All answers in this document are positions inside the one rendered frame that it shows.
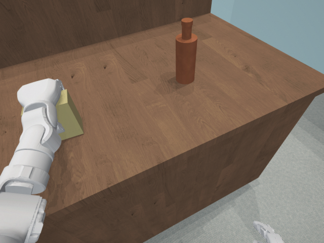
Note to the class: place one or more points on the left robot forearm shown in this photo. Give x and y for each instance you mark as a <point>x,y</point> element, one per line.
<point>27,172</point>

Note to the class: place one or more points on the sponge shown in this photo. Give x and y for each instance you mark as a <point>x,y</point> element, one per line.
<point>68,116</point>

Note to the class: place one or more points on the left robot upper arm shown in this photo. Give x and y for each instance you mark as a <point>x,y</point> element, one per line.
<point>21,217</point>

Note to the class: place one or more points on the table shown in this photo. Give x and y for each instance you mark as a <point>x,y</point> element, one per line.
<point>154,151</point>

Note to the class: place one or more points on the robot right hand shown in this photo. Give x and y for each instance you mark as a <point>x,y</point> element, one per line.
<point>267,232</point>

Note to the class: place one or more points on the robot left hand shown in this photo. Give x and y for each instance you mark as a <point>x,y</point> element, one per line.
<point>46,89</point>

